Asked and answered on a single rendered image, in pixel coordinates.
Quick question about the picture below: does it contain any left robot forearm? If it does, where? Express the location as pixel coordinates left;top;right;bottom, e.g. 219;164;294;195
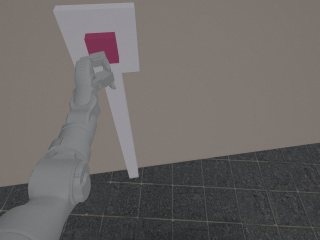
28;85;101;198

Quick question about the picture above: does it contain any left robot upper arm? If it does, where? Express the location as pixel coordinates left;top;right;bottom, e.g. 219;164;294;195
0;158;91;240

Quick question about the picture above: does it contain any robot left hand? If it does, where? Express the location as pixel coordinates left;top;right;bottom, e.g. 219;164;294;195
74;51;116;93

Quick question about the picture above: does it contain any panel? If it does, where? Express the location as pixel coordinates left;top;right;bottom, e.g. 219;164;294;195
53;2;140;179

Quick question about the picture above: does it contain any button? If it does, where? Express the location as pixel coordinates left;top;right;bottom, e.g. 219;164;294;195
84;32;119;64

